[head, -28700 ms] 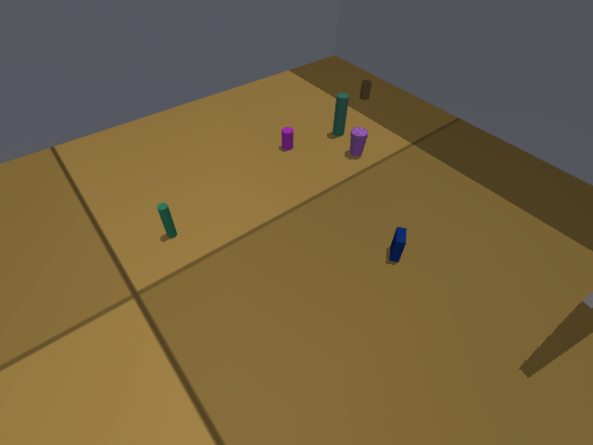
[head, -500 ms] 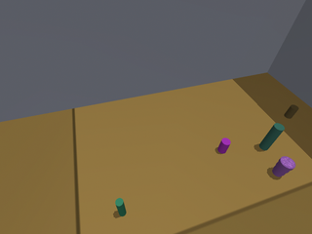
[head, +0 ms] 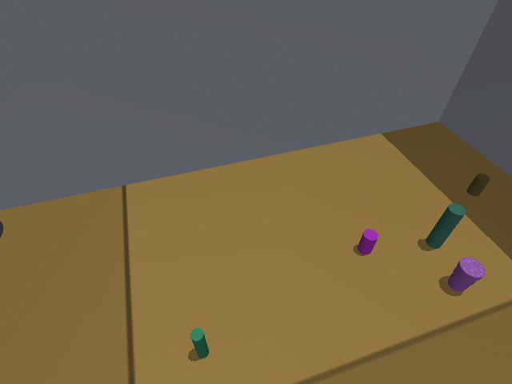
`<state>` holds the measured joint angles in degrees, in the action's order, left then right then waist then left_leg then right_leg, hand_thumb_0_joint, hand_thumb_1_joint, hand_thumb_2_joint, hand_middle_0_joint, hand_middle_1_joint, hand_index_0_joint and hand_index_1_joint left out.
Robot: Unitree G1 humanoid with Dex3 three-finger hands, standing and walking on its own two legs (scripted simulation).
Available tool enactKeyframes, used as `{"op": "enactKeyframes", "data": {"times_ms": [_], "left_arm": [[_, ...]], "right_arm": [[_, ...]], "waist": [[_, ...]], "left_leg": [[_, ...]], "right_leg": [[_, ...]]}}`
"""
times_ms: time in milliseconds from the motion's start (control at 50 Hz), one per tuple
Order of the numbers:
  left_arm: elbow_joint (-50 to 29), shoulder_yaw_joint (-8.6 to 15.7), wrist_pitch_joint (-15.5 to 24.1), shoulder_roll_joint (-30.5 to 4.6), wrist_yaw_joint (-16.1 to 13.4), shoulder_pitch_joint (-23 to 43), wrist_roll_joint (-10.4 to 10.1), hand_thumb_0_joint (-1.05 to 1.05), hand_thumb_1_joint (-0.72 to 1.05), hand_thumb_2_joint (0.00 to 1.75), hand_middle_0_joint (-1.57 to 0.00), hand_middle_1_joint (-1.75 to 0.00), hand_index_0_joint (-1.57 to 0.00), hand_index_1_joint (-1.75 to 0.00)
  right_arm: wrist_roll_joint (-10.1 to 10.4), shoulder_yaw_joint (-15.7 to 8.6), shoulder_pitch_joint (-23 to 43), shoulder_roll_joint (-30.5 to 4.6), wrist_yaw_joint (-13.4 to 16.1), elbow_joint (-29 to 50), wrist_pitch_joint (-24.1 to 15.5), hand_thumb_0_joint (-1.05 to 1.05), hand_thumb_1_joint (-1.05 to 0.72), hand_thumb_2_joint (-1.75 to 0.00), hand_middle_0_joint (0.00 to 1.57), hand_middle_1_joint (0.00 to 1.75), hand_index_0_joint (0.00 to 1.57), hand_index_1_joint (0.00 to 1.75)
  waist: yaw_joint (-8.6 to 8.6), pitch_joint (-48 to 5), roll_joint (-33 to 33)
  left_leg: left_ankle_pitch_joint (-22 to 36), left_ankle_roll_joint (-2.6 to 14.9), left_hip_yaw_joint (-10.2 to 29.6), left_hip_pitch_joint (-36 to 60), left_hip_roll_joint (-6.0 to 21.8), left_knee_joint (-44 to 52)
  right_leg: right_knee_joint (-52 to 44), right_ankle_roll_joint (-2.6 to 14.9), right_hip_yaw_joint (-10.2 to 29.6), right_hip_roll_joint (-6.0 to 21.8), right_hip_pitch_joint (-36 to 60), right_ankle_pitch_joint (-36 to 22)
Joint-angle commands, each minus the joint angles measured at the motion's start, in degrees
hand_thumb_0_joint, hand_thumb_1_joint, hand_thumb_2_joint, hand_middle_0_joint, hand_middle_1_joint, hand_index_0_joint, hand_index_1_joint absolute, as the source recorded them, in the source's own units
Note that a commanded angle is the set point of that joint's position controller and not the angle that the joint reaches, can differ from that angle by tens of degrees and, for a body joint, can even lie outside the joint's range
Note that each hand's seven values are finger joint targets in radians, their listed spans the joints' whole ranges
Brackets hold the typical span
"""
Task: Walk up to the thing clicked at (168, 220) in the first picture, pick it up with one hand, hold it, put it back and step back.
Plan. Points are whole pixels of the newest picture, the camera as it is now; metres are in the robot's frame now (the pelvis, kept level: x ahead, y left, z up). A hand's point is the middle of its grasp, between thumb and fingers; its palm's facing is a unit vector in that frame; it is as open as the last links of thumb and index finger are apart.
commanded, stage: stand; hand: left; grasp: from the side
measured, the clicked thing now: (200, 343) +0.43 +0.21 -0.69
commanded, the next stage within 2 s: step back in 1.14 s
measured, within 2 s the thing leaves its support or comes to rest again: neither
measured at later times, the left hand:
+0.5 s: hand out of the picture +0.08 +0.24 -0.15, palm faces -0.02 -0.94 -0.35, open 7.4 cm
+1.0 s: hand out of the picture +0.10 +0.24 -0.15, palm faces -0.02 -0.94 -0.35, open 7.4 cm
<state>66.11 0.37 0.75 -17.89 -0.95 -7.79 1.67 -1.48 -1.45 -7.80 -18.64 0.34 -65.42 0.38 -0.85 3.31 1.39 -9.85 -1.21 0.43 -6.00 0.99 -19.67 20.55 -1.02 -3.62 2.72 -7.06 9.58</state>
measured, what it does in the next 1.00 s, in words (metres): stands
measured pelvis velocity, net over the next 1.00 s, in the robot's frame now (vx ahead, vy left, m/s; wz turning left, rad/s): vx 0.02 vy -0.01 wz -0.02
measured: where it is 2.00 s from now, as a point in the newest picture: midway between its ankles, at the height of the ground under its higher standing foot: outside the picture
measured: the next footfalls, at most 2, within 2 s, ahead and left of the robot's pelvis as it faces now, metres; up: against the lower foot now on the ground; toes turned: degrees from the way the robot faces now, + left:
right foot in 1.84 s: -0.07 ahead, -0.08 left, +0.00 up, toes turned -1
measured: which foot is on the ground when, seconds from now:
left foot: down 0.00-1.00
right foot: down 0.00-1.00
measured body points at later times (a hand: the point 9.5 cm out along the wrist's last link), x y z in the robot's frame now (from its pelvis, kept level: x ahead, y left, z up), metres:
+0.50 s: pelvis +0.01 -0.01 +0.00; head +0.01 -0.02 +0.45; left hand +0.08 +0.29 -0.13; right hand +0.06 -0.30 -0.14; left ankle +0.01 +0.13 -0.75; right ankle +0.02 -0.13 -0.75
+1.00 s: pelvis +0.02 -0.01 +0.00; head +0.03 -0.02 +0.45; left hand +0.10 +0.29 -0.13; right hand +0.09 -0.31 -0.14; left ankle +0.01 +0.13 -0.75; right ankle +0.02 -0.13 -0.75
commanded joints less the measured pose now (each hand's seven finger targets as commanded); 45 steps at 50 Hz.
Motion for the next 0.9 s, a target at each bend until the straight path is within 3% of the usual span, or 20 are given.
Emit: {"op": "enactKeyframes", "data": {"times_ms": [0, 120, 260, 320, 360, 420, 640, 680, 780, 820, 880], "left_arm": [[-2.84, 2.00, 1.25, -12.35, -0.61, 2.55, -0.24, 0.00, 0.90, 0.90, -0.20, -0.30, -0.20, -0.30], [-2.72, 2.05, 1.37, -12.61, -0.42, 2.50, -0.40, 0.00, 0.90, 0.90, -0.20, -0.30, -0.20, -0.30], [-2.58, 2.10, 0.95, -12.71, -0.14, 3.01, -0.57, 0.00, 0.90, 0.90, -0.20, -0.30, -0.20, -0.30], [-2.78, 2.07, 1.10, -12.76, -0.10, 3.22, -0.67, 0.00, 0.90, 0.90, -0.20, -0.30, -0.20, -0.30], [-2.95, 2.06, 1.23, -12.65, -0.11, 3.12, -0.67, 0.00, 0.90, 0.90, -0.20, -0.30, -0.20, -0.30], [-2.85, 2.24, 1.04, -12.91, -0.12, 3.75, -0.81, 0.00, 0.90, 0.90, -0.20, -0.30, -0.20, -0.30], [-3.12, 2.13, 1.17, -13.14, 0.02, 3.49, -0.72, 0.00, 0.90, 0.90, -0.20, -0.30, -0.20, -0.30], [-3.46, 2.09, 1.27, -13.01, 0.00, 3.58, -0.72, 0.00, 0.90, 0.90, -0.20, -0.30, -0.20, -0.30], [-3.30, 2.24, 1.40, -13.24, 0.03, 3.85, -0.84, 0.00, 0.90, 0.90, -0.20, -0.30, -0.20, -0.30], [-3.49, 2.37, 1.31, -13.40, 0.03, 3.63, -0.96, 0.00, 0.90, 0.90, -0.20, -0.30, -0.20, -0.30], [-3.70, 2.34, 1.34, -13.31, 0.01, 3.76, -1.04, 0.00, 0.90, 0.90, -0.20, -0.30, -0.20, -0.30]], "right_arm": [[0.30, -1.55, 2.30, -10.48, 0.49, 3.41, -1.34, 0.00, -0.90, -0.90, 0.20, 0.30, 0.20, 0.30], [0.30, -1.35, 2.06, -10.61, 0.43, 3.10, -1.42, 0.00, -0.90, -0.90, 0.20, 0.30, 0.20, 0.30], [0.34, -1.10, 1.95, -11.02, 0.49, 2.82, -1.41, 0.00, -0.90, -0.90, 0.20, 0.30, 0.20, 0.30], [0.39, -1.03, 1.71, -11.17, 0.42, 2.72, -1.49, 0.00, -0.90, -0.90, 0.20, 0.30, 0.20, 0.30], [0.34, -1.10, 2.07, -11.80, 0.51, 2.96, -1.72, 0.00, -0.90, -0.90, 0.20, 0.30, 0.20, 0.30], [0.29, -0.98, 2.03, -11.56, 0.62, 2.83, -1.72, 0.00, -0.90, -0.90, 0.20, 0.30, 0.20, 0.30], [0.53, -1.02, 2.12, -12.07, 0.37, 2.73, -1.54, 0.00, -0.90, -0.90, 0.20, 0.30, 0.20, 0.30], [0.47, -1.00, 2.50, -11.76, 0.33, 3.03, -1.67, 0.00, -0.90, -0.90, 0.20, 0.30, 0.20, 0.30], [0.47, -0.80, 2.54, -11.68, 0.28, 3.03, -1.60, 0.00, -0.90, -0.90, 0.20, 0.30, 0.20, 0.30], [0.43, -1.00, 2.68, -12.42, 0.53, 3.14, -1.77, 0.00, -0.90, -0.90, 0.20, 0.30, 0.20, 0.30], [0.53, -0.82, 2.41, -12.13, 0.51, 3.03, -1.89, 0.00, -0.90, -0.90, 0.20, 0.30, 0.20, 0.30]], "waist": [[0.35, -1.72, -1.81], [0.25, -3.24, -1.31], [0.21, -1.27, -1.41], [0.32, -2.08, -2.04], [0.29, -4.17, -0.54], [0.45, -3.94, -1.29], [0.68, -2.59, -1.71], [0.74, -3.92, -1.55], [0.77, -3.60, -1.90], [0.77, -5.60, -1.34], [0.74, -6.02, -1.51]], "left_leg": [[2.19, 2.03, 4.78, -1.73, 5.13, 3.86], [3.20, 1.96, 4.31, -1.16, 5.43, 3.72], [-0.01, 1.72, 4.44, -3.10, 5.44, 5.22], [2.82, 1.87, 4.34, -2.25, 5.81, 4.83], [5.19, 1.91, 4.21, -0.86, 6.09, 4.36], [5.05, 1.89, 3.91, -0.89, 6.13, 4.62], [2.58, 1.75, 3.92, -1.21, 6.16, 4.98], [5.30, 1.51, 3.74, 0.00, 6.36, 4.74], [4.90, 1.70, 3.73, -0.59, 6.37, 4.84], [8.53, 1.71, 3.55, 1.24, 6.63, 4.29], [11.11, 1.60, 3.31, 1.41, 6.76, 4.12]], "right_leg": [[-5.62, 1.34, 6.41, 5.08, -0.37, 2.40], [-5.53, 1.49, 6.83, 5.34, 0.92, -0.15], [-5.54, 1.67, 6.58, 4.69, -0.21, 3.45], [-5.43, 1.70, 6.71, 4.90, 0.60, 0.75], [-4.70, 1.68, 6.71, 5.22, 1.90, -4.07], [-4.49, 1.79, 6.63, 5.25, 2.08, -4.79], [-6.05, 1.54, 6.88, 4.90, 0.69, -0.57], [-5.23, 1.64, 6.58, 5.00, 1.00, -4.08], [-5.20, 1.49, 6.67, 5.14, 1.79, -4.93], [-4.11, 1.80, 6.58, 5.34, 2.57, -9.93], [-3.48, 1.66, 6.18, 5.31, 3.41, -12.27]]}}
